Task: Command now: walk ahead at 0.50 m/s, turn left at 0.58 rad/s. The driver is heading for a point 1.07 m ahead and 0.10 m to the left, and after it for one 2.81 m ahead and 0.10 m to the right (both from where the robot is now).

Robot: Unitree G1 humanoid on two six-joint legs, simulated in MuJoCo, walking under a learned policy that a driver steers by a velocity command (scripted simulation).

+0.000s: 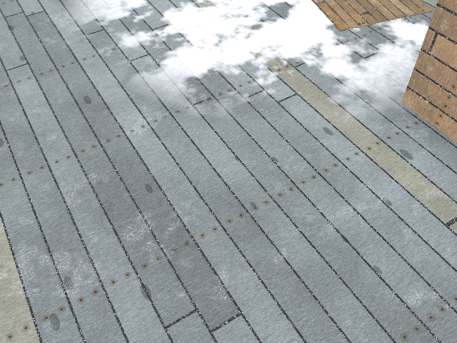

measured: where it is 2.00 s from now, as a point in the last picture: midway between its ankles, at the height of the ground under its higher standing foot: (184, 185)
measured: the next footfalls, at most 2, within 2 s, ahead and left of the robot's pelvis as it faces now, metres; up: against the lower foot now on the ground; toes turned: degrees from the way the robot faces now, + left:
left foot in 0.36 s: +0.33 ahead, +0.17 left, +0.00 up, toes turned +15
right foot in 0.86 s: +0.68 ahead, +0.08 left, +0.00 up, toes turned +22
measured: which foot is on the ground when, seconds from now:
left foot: up 0.00-0.34, down 0.36-0.86, up 0.88-1.00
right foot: down 0.00-0.34, up 0.36-0.84, down 0.86-1.00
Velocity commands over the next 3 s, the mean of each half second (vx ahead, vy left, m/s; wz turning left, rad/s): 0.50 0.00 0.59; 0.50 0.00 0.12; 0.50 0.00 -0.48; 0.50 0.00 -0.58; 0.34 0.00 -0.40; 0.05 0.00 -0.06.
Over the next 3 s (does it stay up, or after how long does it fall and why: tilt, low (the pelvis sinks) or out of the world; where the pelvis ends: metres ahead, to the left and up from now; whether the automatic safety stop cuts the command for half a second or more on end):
stays up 1.36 0.10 -0.01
